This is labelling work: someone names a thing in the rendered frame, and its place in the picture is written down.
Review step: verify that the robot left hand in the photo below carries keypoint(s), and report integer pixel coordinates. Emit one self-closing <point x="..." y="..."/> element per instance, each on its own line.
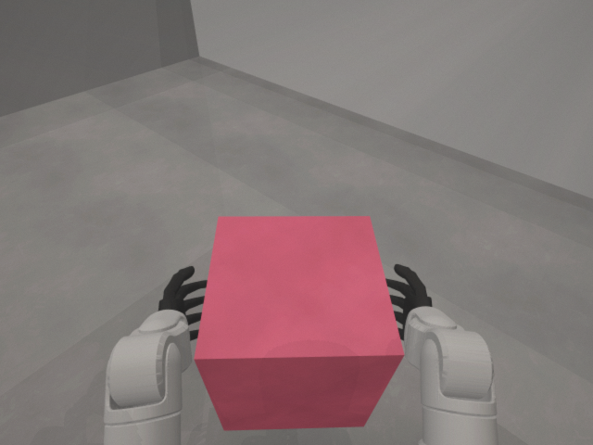
<point x="174" y="293"/>

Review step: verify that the robot right hand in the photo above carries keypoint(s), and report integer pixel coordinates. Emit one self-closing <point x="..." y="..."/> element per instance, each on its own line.
<point x="415" y="294"/>

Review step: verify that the right robot forearm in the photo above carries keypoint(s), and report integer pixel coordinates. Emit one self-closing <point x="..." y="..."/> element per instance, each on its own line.
<point x="457" y="380"/>

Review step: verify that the carton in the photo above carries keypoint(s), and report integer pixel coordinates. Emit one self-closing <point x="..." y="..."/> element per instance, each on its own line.
<point x="297" y="328"/>

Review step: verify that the left robot forearm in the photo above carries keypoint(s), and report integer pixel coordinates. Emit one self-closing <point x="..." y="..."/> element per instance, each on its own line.
<point x="143" y="396"/>

